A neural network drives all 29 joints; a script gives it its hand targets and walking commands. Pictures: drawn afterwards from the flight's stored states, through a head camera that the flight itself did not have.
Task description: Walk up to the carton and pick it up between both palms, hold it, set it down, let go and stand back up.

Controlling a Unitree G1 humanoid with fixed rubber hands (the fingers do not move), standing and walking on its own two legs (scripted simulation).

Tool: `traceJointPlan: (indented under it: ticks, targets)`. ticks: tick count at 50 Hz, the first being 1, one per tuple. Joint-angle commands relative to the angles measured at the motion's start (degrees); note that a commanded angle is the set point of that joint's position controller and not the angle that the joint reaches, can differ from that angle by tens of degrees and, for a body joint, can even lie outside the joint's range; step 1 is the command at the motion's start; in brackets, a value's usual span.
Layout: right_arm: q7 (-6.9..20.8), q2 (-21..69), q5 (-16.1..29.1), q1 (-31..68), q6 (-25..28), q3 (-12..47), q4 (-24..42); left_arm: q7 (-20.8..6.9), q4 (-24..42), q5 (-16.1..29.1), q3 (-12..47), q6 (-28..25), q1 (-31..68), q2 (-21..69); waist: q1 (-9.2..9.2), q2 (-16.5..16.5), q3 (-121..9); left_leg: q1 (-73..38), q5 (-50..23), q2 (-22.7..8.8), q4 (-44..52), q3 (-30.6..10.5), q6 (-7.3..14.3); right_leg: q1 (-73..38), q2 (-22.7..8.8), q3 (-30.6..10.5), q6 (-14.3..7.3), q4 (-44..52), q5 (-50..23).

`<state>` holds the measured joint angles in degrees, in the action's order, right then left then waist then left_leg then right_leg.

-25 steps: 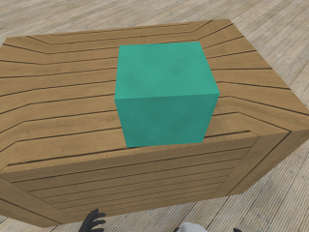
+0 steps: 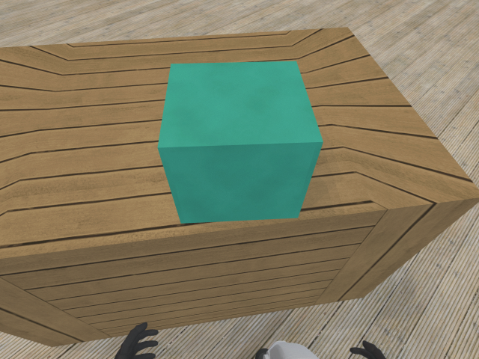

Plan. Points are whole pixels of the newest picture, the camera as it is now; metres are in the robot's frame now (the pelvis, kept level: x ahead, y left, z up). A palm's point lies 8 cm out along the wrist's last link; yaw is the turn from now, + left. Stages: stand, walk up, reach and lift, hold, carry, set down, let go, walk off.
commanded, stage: walk up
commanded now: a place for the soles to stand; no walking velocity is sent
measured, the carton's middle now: (237, 144) +0.47 +0.02 +0.08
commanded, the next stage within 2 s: reach and lift in 0.68 s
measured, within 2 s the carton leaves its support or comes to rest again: neither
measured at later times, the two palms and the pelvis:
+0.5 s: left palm out of the picture +0.11 +0.19 -0.11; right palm out of the picture +0.05 -0.25 -0.11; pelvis +0.00 -0.02 +0.00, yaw +2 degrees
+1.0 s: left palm (117, 344) +0.16 +0.21 -0.06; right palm (373, 326) +0.18 -0.22 -0.08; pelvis +0.00 -0.02 +0.01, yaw +5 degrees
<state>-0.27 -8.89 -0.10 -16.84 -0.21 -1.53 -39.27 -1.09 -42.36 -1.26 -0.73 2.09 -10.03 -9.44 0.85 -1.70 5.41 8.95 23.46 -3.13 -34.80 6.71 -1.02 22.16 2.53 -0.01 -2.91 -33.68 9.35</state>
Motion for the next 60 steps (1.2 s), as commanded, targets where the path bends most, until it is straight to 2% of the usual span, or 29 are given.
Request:
traceJointPlan:
  ticks: [1, 3, 7, 8, 15, 25, 34, 35, 36, 37, 38, 39, 40, 42, 44, 45, 47, 49, 52, 56, 58, 60]
  targets:
    - [-0.21, -5.25, -0.28, -2.16, 1.35, -1.74, 5.54, 0.15, 6.61, 0.42, -1.84, -1.59, 2.5, -5.92, 0.41, -0.48, -6.47, 5.49, 0.49, -1.99, 6.81, -3.75, 2.19, -6.77, -6.96, -10.24, -1.84, 8.5, -0.57]
    - [-0.16, -4.9, -0.39, -3.0, 1.32, -1.7, 5.33, 0.16, 6.7, 0.49, -1.87, -1.56, 2.39, -6.11, 0.69, -1.02, -6.92, 4.5, 1.34, -0.69, 6.48, -3.59, 1.81, -5.9, -7.53, -12.05, -1.73, 10.75, 3.53]
    - [-0.23, -5.2, -0.64, -3.78, 1.54, -1.78, 5.08, 0.23, 6.48, 0.6, -2.11, -1.43, 1.76, -6.18, 0.29, -2.12, -7.43, 4.18, 1.17, -0.07, 6.5, -4.0, 1.86, -5.96, -7.32, -12.37, -0.94, 12.92, 8.45]
    - [-0.24, -5.31, -0.67, -4.06, 1.64, -1.81, 5.03, 0.21, 6.68, 0.41, -2.16, -1.4, 2.0, -6.17, 0.39, -2.97, -7.52, 4.46, 1.21, -0.23, 6.48, -4.14, 1.88, -6.58, -7.24, -12.16, -0.8, 12.84, 8.8]
    - [-0.32, -5.5, -0.84, -5.2, 2.05, -1.84, 4.44, 0.01, 7.03, 0.36, -2.23, -1.4, 1.63, -5.17, 0.12, -1.98, -7.07, 5.4, 0.94, -0.3, 7.79, -4.39, 1.94, -7.21, -6.87, -11.04, -0.2, 13.12, 10.22]
    - [-0.26, -5.75, -0.69, -6.02, 2.49, -1.9, 3.91, -0.24, 7.05, 0.13, -2.32, -1.52, 0.62, -4.81, -0.23, 0.74, -5.62, 7.54, 0.28, -1.9, 10.23, -6.05, 2.51, -7.73, -5.78, -8.43, 0.1, 10.63, 7.57]
    - [-0.22, -5.72, -0.7, -6.0, 2.53, -1.92, 3.77, -0.25, 6.65, 0.09, -2.26, -1.81, -0.36, -4.81, -0.29, 0.93, -4.84, 8.28, -0.59, -2.19, 10.32, -6.65, 2.56, -7.74, -5.84, -7.85, -0.01, 10.01, 5.6]
    - [2.11, -5.78, -5.25, 27.1, 6.62, -9.0, 8.48, 1.46, 13.26, 3.44, -1.01, 2.28, 26.72, -12.35, -2.84, 6.03, -7.54, 33.85, 13.4, -2.01, 10.65, -4.05, 4.29, -12.36, -3.67, -3.62, 1.46, -1.34, 11.44]
    - [4.18, -5.91, -6.77, 20.02, 6.7, -10.48, 4.43, 4.27, 11.89, 4.03, 1.56, 4.98, 19.5, -8.77, -2.54, 7.82, -6.99, 46.94, 22.12, -3.91, 12.9, -4.07, 5.64, -23.64, -3.02, -2.89, 1.18, -7.43, 10.51]
    - [5.27, -5.51, -6.85, 17.95, 6.68, -11.76, 4.48, 5.28, 13.45, 3.82, 1.72, 6.83, 17.3, -7.56, -2.08, 7.09, -8.79, 51.64, 20.78, -4.48, 14.03, -3.18, 6.21, -31.27, -2.7, -3.05, 1.43, -8.75, 7.14]
    - [5.33, -4.52, -6.44, 16.92, 6.12, -11.55, 3.79, 5.21, 13.89, 3.23, 1.22, 8.81, 16.87, -8.63, -1.97, 4.26, -9.73, 51.28, 13.24, -3.08, 11.69, -1.19, 6.02, -32.05, -3.76, -4.15, 1.84, -6.74, 3.58]
    - [4.7, -3.54, -5.55, 16.32, 6.03, -10.83, 4.85, 4.82, 15.57, 3.52, 0.93, 10.33, 17.28, -9.84, -1.26, 2.06, -12.27, 47.15, 7.45, -1.95, 8.71, -0.57, 5.64, -29.56, -4.82, -5.45, 2.14, -4.7, 0.62]
    - [3.89, -2.68, -4.44, 12.72, 5.84, -9.65, 4.82, 4.36, 17.24, 4.15, 1.66, 11.51, 14.22, -9.72, -0.38, 0.62, -14.26, 42.68, 5.18, -1.52, 7.35, -1.25, 5.14, -28.32, -5.61, -6.66, 2.0, -2.39, -0.24]
    - [2.04, -2.51, -2.43, 5.94, 6.68, -7.92, 5.96, 3.48, 20.95, 4.42, 1.0, 12.22, 6.64, -10.36, 0.02, -0.83, -17.13, 33.86, -0.86, -0.64, 6.76, -1.8, 4.12, -29.88, -6.55, -7.97, 1.48, 2.33, -2.95]
    - [0.31, -1.85, -0.33, 0.36, 7.57, -5.77, 4.74, 2.2, 23.3, 3.91, 0.77, 12.37, -1.12, -10.42, -0.16, -1.24, -17.97, 24.61, -10.12, 0.32, 9.5, -2.62, 3.51, -33.58, -5.71, -7.67, 1.42, 6.25, -10.79]
    - [-0.37, -1.78, 0.3, -1.22, 7.89, -5.0, 3.88, 1.55, 23.74, 3.55, 0.83, 12.42, -4.21, -10.4, -0.36, -1.05, -16.84, 20.82, -12.76, 0.56, 11.76, -3.17, 3.39, -35.14, -5.31, -7.43, 1.4, 8.49, -12.48]
    - [-1.24, -1.81, 0.18, -0.42, 8.72, -4.34, 4.75, 0.77, 25.42, 3.62, 0.92, 12.11, -5.62, -10.19, -0.23, -1.7, -13.7, 17.0, -13.52, 0.6, 15.57, -4.22, 3.41, -35.68, -4.93, -7.01, 1.67, 12.06, -10.64]
    - [-1.58, -1.57, -1.38, 1.13, 9.14, -4.6, 6.31, 0.58, 26.4, 3.88, 0.99, 11.56, -4.48, -10.34, 0.15, -2.87, -10.55, 15.96, -9.91, 0.53, 18.17, -4.17, 3.53, -34.4, -4.99, -6.81, 2.05, 14.9, -4.06]
    - [-0.77, -1.33, -2.96, 3.26, 8.45, -5.91, 11.01, 1.51, 29.59, 4.2, 1.15, 10.7, -0.92, -10.25, 0.17, -1.4, -7.74, 19.33, -4.27, 0.15, 20.75, -3.27, 3.55, -35.11, -4.55, -5.97, 2.34, 15.85, 3.04]
    - [0.9, -3.57, -3.02, 3.35, 8.39, -8.84, 19.11, 3.46, 35.63, 5.86, 2.47, 6.85, 1.05, -10.54, 0.35, 1.2, -7.56, 26.68, 0.0, -0.22, 21.78, -2.99, 3.62, -39.26, -3.71, -5.15, 2.62, 12.19, 1.04]
    - [1.66, -4.26, -2.24, 0.92, 8.06, -9.04, 21.21, 4.18, 36.95, 6.67, 3.52, 4.99, -0.5, -10.62, 0.66, 1.84, -7.81, 27.0, -0.63, -0.04, 21.42, -3.0, 3.39, -39.76, -3.62, -5.19, 2.76, 11.21, -1.15]
    - [2.34, -4.52, -1.02, -0.95, 7.69, -8.35, 22.61, 4.69, 37.55, 6.98, 4.12, 4.15, -2.52, -10.21, 0.01, 2.81, -7.72, 26.59, -2.47, 0.13, 21.3, -3.0, 3.15, -39.56, -3.47, -4.88, 2.77, 10.72, -3.39]
